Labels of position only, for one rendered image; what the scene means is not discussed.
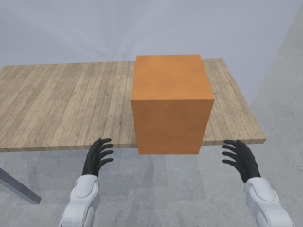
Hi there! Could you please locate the table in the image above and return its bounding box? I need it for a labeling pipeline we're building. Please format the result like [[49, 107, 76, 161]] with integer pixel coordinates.
[[0, 58, 267, 205]]

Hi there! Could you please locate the robot left hand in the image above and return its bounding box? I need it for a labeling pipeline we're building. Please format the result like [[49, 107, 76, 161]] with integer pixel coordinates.
[[81, 138, 114, 177]]

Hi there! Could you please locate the robot left forearm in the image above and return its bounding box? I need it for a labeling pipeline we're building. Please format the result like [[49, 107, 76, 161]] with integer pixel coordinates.
[[58, 174, 100, 227]]

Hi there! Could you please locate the robot right hand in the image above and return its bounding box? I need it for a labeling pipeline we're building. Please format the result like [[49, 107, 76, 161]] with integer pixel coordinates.
[[222, 139, 261, 183]]

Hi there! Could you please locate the carton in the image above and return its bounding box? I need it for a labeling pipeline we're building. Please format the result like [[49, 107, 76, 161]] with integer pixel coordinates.
[[130, 54, 215, 155]]

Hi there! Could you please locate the robot right forearm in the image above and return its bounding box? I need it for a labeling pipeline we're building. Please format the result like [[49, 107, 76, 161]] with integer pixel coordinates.
[[243, 177, 295, 227]]

